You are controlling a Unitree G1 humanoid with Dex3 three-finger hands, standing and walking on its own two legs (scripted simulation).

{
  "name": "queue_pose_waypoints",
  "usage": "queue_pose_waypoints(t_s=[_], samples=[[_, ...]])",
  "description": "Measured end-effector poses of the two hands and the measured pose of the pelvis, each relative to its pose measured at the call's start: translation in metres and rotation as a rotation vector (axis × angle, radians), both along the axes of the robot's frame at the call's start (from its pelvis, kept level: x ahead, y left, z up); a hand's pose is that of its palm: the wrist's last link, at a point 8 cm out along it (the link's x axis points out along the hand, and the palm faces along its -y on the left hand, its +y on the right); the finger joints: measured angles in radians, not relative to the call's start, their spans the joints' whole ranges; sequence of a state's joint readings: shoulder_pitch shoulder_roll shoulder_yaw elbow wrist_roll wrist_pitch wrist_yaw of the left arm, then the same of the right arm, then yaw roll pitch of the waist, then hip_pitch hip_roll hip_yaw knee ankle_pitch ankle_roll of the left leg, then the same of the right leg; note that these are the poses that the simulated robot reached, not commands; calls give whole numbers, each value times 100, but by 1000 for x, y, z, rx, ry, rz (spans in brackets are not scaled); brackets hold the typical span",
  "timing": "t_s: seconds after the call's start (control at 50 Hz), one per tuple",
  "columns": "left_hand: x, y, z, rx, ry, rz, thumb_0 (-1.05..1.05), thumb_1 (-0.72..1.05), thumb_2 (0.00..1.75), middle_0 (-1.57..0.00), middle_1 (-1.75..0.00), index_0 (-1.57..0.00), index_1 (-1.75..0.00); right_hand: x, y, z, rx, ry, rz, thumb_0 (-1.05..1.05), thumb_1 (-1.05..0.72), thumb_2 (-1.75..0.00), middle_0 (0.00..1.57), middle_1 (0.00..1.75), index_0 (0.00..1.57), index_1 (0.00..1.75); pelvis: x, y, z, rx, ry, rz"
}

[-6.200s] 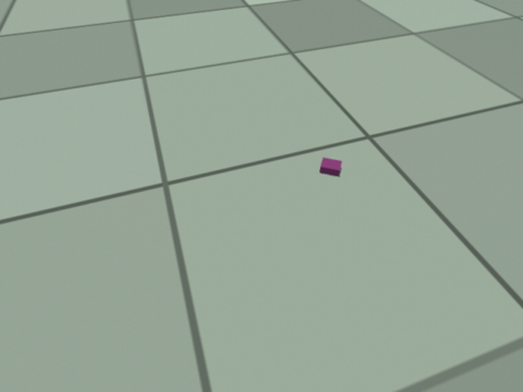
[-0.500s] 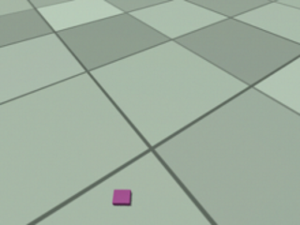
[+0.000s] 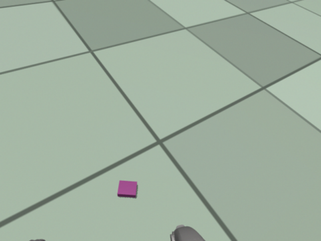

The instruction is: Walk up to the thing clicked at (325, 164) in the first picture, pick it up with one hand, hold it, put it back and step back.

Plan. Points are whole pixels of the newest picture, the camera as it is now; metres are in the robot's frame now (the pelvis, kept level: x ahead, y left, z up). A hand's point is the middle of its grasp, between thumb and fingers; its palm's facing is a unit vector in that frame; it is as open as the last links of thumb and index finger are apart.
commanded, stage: walk up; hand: left
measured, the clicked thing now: (127, 188) +0.50 +0.14 -0.75
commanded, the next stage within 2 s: none
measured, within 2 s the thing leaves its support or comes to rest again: neither
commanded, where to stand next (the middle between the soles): +0.07 -0.06 m, yaw -1 degrees
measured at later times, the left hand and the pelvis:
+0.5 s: hand (102, 233) +0.17 +0.15 -0.15, palm faces -0.13 -0.93 -0.35, open 7.4 cm; pelvis +0.03 -0.09 -0.01, yaw -6 degrees
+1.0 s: hand out of the picture +0.08 +0.24 -0.17, palm faces +0.07 -0.91 -0.42, open 7.4 cm; pelvis -0.02 -0.05 -0.03, yaw +1 degrees
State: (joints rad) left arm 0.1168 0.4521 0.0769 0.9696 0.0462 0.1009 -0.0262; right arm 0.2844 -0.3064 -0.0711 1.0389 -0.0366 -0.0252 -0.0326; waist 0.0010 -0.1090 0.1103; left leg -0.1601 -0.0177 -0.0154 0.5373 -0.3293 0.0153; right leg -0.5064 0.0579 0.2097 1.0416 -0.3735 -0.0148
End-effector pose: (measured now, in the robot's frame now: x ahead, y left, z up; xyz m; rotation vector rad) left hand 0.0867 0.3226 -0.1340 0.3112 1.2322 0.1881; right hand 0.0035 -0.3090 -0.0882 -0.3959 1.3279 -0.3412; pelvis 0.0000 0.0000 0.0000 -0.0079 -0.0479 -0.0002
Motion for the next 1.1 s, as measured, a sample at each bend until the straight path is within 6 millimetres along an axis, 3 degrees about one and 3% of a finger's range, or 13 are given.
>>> queue_pose_waypoints(t_s=[0.14,0.24,0.32,0.42,0.52,0.6,0.74,0.86,0.96,1.1], samples=[[-17,-3,-12,-40,89,-24,1,91,90,-20,-30,-20,-30,-28,-33,33,-140,-36,-66,1,-89,-90,21,30,21,30,5,-8,1,4,-27,-55],[-3,-27,-14,-57,93,-64,1,91,90,-20,-30,-20,-30,-30,-60,38,-162,-70,-72,1,-90,-90,21,30,20,30,13,-25,-2,13,-36,-92],[28,-57,-7,-55,42,-107,1,91,90,-20,-30,-20,-30,-23,-82,24,-126,-83,-66,0,-90,-90,21,30,20,30,21,-46,-6,19,-37,-115],[68,-99,5,-9,-68,-145,1,91,90,-20,-30,-20,-30,-2,-107,-17,-43,-90,-62,1,-90,-90,21,30,20,30,25,-76,-19,-7,-50,-108],[80,-129,29,11,-131,-151,1,91,90,-21,-30,-20,-30,28,-102,-33,62,-120,-40,1,-90,-90,21,30,20,30,26,-91,-9,20,-37,-108],[83,-134,42,52,-179,-136,1,91,90,-21,-30,-20,-30,42,-98,-45,117,-104,-2,0,-90,-90,21,30,20,30,29,-96,-8,6,-23,-88],[60,-105,52,168,-181,-76,1,90,90,-21,-30,-20,-30,52,-92,-62,142,-68,45,0,-90,-90,21,30,20,30,12,-86,-14,9,-13,-50],[27,-70,42,183,-182,-43,1,90,90,-21,-30,-20,-30,47,-79,-63,113,-50,99,0,-90,-90,21,30,20,30,-11,-67,-24,11,-5,0],[-5,-41,10,125,-178,23,1,90,90,-21,-30,-20,-30,37,-62,-48,49,-89,144,0,-90,-90,21,30,20,30,-19,-49,-37,49,-34,17],[-56,-45,-10,13,-41,83,1,91,90,-20,-30,-20,-30,36,-53,-7,2,-147,167,1,-90,-90,21,30,20,30,-15,-49,-17,14,-24,32]])
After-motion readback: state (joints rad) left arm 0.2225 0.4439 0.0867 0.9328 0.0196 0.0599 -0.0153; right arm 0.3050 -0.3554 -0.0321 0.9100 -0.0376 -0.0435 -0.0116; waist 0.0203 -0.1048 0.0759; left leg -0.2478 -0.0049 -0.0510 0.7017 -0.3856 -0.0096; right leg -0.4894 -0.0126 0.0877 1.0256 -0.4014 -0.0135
